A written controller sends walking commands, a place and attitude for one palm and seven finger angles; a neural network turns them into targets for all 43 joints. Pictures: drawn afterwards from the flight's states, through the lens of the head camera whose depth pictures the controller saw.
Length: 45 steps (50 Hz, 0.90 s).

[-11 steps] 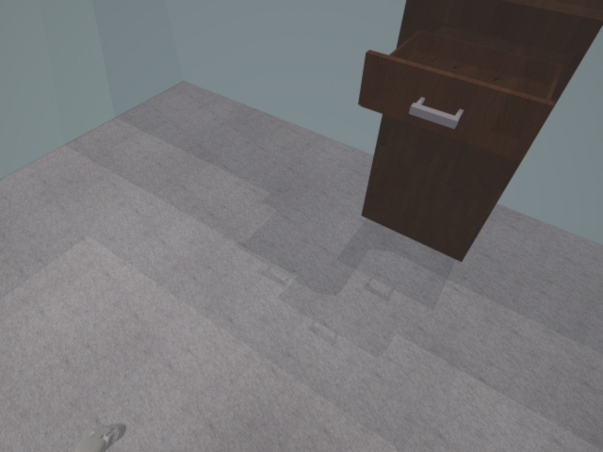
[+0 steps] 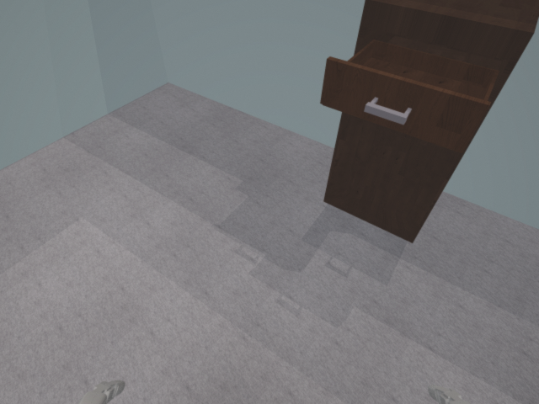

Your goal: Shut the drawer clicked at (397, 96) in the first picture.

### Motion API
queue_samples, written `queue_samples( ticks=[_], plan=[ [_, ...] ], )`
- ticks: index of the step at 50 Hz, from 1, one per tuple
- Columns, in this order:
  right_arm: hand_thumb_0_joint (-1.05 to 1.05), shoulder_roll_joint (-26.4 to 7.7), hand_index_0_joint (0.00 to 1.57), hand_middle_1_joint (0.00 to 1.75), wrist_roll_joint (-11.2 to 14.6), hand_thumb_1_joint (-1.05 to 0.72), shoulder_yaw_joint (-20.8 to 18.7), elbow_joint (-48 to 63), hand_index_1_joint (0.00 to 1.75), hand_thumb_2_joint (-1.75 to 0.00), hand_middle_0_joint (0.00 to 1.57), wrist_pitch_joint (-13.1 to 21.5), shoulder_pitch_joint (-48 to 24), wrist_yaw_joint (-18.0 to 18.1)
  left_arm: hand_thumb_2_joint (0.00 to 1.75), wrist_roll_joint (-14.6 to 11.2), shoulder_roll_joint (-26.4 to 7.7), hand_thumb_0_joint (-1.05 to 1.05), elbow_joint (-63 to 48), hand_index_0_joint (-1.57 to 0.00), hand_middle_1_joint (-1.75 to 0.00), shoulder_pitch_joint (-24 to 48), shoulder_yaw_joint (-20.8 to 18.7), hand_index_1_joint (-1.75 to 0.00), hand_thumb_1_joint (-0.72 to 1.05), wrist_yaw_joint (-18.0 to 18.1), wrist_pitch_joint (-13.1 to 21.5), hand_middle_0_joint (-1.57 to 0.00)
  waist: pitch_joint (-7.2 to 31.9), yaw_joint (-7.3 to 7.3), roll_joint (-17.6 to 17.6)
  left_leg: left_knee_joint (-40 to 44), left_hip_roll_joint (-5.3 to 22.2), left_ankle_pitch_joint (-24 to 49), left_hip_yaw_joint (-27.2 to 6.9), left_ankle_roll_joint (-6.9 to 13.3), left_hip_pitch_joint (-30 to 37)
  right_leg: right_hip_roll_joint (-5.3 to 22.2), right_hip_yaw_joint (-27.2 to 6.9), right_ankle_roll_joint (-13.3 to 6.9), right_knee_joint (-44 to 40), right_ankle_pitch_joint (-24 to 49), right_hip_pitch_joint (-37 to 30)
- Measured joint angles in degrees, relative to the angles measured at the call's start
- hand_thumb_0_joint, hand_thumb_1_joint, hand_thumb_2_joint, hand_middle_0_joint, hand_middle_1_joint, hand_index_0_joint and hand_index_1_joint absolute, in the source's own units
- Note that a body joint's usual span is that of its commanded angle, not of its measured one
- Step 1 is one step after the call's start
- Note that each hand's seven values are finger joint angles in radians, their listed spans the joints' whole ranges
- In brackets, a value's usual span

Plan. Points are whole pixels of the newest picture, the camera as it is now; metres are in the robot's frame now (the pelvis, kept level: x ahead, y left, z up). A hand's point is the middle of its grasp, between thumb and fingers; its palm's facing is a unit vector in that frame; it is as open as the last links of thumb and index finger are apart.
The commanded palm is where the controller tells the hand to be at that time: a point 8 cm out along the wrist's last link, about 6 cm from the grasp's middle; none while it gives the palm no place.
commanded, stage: stand and wait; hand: left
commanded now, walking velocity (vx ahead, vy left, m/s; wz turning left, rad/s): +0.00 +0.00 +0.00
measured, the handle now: (388, 109) +0.83 -0.26 +0.02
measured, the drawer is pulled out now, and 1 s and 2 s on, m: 0.29 0.29 0.29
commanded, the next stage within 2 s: look at it before walking up in 0.84 s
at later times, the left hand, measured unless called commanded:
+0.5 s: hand out of the picture +0.04 +0.23 -0.15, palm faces -0.03 -0.94 -0.34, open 7.4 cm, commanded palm none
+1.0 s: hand out of the picture +0.04 +0.22 -0.15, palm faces -0.04 -0.95 -0.32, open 7.4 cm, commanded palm none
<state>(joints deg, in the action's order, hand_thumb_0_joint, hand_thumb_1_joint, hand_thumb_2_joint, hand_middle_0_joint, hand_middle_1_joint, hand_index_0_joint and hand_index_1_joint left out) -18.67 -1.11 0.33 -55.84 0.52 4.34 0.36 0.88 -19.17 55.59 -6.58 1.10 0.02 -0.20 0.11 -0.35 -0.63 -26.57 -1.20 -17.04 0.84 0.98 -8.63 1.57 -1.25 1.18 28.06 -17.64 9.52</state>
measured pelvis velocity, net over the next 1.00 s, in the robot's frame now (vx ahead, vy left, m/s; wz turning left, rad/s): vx -0.04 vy -0.02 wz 0.00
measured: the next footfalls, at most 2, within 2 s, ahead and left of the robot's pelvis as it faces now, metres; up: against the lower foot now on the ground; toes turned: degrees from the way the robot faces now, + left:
right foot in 1.88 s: +0.08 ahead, -0.15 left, +0.00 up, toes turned -14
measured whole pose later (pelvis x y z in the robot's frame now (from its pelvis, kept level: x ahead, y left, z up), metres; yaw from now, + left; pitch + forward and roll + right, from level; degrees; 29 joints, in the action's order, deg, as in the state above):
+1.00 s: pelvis -0.04 -0.02 +0.01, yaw +0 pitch -2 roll +0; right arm -19.2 -0.7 0.2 -63.8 0.6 7.9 0.1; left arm 0.9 -19.0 62.1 -8.1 0.7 -0.4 0.4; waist -1.4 0.0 -0.3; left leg -20.7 0.5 -10.9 0.3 -0.7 -8.2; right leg -0.1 -0.7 -0.3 22.3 -11.5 9.2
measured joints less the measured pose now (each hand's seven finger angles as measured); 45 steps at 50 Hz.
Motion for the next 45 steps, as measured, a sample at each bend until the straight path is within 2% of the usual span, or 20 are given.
queue_samples(
  ticks=[20,45],
  plan=[
    [0.0,-1.0,0.2,0.3,0.4,-0.91,-0.2,-5.8,0.3,-0.9,0.21,-0.4,2.9,0.1,0.9,-0.1,-0.5,0.0,5.1,-0.2,-0.3,-2.5,-0.5,-0.3,0.9,-0.3,0.0,-0.2,-1.8,0.0,0.4,3.8,1.0,3.6,-0.5,-1.0,1.1,-1.0,0.5,-0.9,-3.7,3.5,-1.1],
    [0.0,-0.5,0.2,0.3,0.3,-0.91,-0.1,-7.9,0.3,-0.9,0.21,0.0,3.5,-0.3,0.9,0.0,0.1,0.0,6.3,-0.2,-0.3,-1.3,-0.4,-0.3,0.9,-0.4,0.6,-0.2,-1.3,0.41,0.4,5.8,1.7,6.1,-0.5,-1.7,0.5,-1.7,0.5,-1.5,-5.7,6.1,-0.5]
  ],
)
